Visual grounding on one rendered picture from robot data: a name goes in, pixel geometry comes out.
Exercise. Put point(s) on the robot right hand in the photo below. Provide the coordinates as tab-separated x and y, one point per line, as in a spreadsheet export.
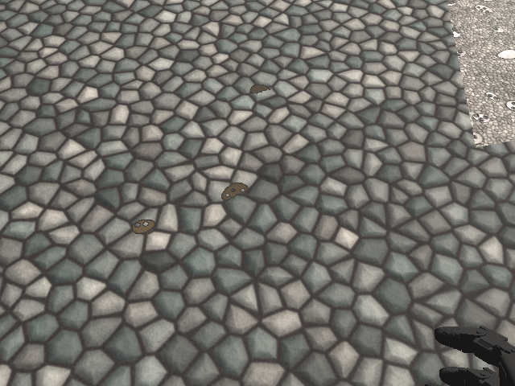
487	345

